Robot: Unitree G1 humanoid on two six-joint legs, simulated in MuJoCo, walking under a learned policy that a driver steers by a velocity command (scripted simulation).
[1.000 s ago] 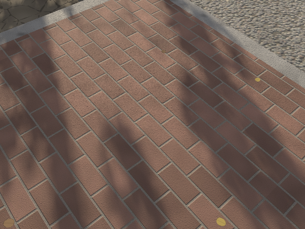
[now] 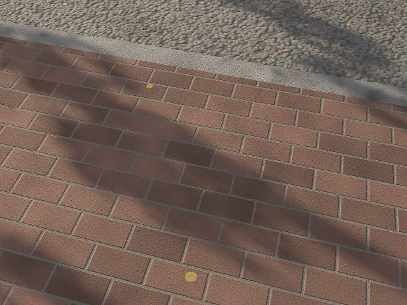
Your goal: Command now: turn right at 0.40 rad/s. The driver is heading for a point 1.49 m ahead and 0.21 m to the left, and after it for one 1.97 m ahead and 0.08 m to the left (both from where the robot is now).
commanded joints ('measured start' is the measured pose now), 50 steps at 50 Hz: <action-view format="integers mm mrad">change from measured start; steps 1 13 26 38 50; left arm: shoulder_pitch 26 -81 -92 -45 -38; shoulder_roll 85 59 42 38 44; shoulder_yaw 26 -18 -25 -18 -21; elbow -69 -21 98 233 354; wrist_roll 4 33 32 24 19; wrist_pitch -15 -82 -76 -65 -64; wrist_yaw -7 14 10 23 33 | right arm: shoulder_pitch -34 31 24 57 71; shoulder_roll -206 -101 -104 -94 -82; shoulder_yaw -52 -18 5 23 33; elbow -52 7 54 121 191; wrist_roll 27 -1 -23 -16 -14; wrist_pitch -12 5 -35 -45 -41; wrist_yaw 7 -10 5 -12 -16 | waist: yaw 21 4 16 7 13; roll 175 -135 81 1 4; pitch -142 -137 -97 -74 -65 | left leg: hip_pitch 96 -214 -25 5 8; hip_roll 213 7 26 -3 -22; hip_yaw -142 -125 -155 -129 -114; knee -29 481 -41 -36 -49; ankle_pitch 412 -126 93 116 119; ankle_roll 200 -78 22 11 12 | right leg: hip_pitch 119 252 230 233 246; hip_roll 40 -156 6 5 5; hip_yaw -64 166 85 81 72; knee -254 -455 -363 -370 -376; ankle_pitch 133 520 201 311 331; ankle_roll -52 -292 -132 -124 -120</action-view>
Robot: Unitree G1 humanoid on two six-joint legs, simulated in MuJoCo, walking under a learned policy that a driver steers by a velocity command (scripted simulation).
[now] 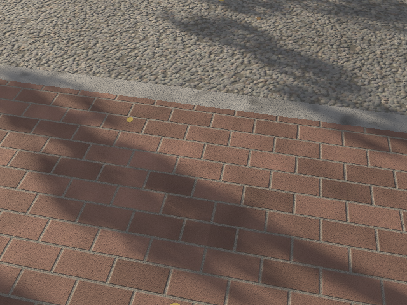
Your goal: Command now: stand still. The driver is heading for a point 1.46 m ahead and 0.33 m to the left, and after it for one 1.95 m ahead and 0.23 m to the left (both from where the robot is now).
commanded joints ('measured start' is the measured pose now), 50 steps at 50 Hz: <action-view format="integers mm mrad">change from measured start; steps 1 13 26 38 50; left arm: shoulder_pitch -12 66 -244 257 65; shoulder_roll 115 177 15 235 159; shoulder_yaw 19 41 -9 66 28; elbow -15 14 -155 -76 -61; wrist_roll -1 -29 -20 -10 -3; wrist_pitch -9 -77 -121 -97 -132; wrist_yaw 5 -16 -70 -53 -30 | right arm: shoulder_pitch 11 28 276 365 -24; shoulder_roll -115 -66 -99 -14 -76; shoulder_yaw -21 -17 -21 -5 -51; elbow -25 -40 31 21 -126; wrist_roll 0 38 7 22 11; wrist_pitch -9 -87 -72 -95 -76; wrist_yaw -5 18 18 29 12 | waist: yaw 0 -5 -59 147 8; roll -1 -155 79 -211 -40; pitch -29 77 76 -449 27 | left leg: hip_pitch -44 -190 157 -472 -502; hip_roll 28 -16 158 -77 147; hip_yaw -25 13 -119 -137 -55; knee -78 144 -333 860 371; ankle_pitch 151 -175 424 -270 281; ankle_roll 12 115 188 35 6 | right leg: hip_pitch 33 -88 -538 641 -48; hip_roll -56 -278 -83 -425 -215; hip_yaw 58 438 -88 764 102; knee -71 -261 332 -175 -404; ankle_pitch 192 -480 134 -186 162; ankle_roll -21 -222 10 -341 -221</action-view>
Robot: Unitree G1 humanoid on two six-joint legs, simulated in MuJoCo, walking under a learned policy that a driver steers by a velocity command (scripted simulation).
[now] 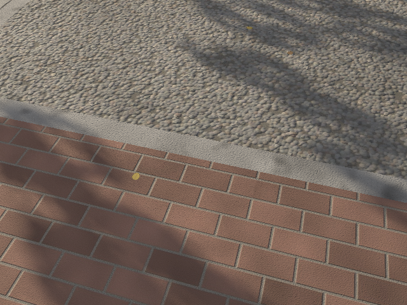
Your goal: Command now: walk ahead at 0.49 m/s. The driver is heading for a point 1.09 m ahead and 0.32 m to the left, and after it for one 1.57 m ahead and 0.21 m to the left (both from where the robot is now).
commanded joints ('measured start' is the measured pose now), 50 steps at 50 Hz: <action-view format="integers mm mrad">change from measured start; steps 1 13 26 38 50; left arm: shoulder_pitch -61 66 -161 -292 -137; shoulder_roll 157 123 80 134 111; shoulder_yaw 25 8 16 30 41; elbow -71 -68 -144 -218 -119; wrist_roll -7 12 -4 -18 12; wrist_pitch -15 41 23 -16 -32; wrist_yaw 20 27 20 -19 12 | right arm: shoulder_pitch -27 271 134 214 145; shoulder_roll -37 -235 -114 -159 -33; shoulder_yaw -5 -65 -22 -41 -33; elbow -53 -18 11 80 -19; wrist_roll -4 0 -9 14 25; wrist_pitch -9 -23 -28 18 46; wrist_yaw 6 38 27 4 3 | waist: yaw -31 -192 -58 -30 -63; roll -77 42 7 46 -122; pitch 58 -286 14 8 6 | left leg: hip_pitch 35 781 565 743 42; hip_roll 1 72 59 100 14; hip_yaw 6 -146 -73 -63 -63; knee -191 -442 -843 -642 170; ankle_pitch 180 64 211 446 -96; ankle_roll -17 163 218 155 29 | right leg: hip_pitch -114 -104 -592 -354 -66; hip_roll -260 -197 -232 -116 -360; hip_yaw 160 28 105 49 123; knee -177 642 602 221 -131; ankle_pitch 73 236 100 84 79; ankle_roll -150 -13 76 11 -110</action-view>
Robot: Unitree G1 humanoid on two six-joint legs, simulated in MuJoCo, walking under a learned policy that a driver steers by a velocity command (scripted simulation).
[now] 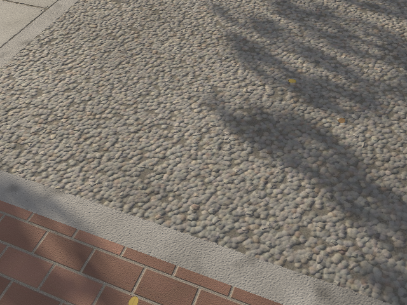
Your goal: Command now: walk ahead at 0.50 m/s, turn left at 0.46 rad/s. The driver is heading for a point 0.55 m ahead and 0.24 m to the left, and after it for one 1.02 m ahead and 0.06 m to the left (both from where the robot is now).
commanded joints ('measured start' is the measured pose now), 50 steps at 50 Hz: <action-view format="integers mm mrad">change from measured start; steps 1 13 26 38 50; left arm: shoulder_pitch -42 75 -42 -292 32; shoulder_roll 125 210 142 127 139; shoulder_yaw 28 56 36 11 16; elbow -44 -23 -152 -245 -180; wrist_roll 4 -27 -2 -17 -18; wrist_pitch -20 42 1 -21 7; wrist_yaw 13 37 21 -21 -21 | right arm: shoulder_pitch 29 -257 -31 125 -29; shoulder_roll -28 -24 -118 -125 -97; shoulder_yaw -13 2 -37 -35 -9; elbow -64 -218 -207 -141 -238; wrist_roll -7 -12 -26 -23 -53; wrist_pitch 17 10 -31 -15 -65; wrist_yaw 0 71 29 -5 5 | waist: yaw -32 32 2 -98 -10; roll -120 -101 -24 62 -127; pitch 0 60 -83 -10 -69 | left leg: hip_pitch -107 -119 387 472 -92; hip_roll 67 -14 70 83 -28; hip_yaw -59 117 -270 -248 -50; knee -41 -485 -908 -821 -64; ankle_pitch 110 189 376 239 -20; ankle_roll -12 40 259 167 -25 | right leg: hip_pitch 37 311 -396 -342 147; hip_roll -291 -326 -143 -59 -196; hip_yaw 176 -70 207 187 564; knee -244 -120 707 145 -125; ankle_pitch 114 461 -110 227 105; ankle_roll -140 -83 74 57 -211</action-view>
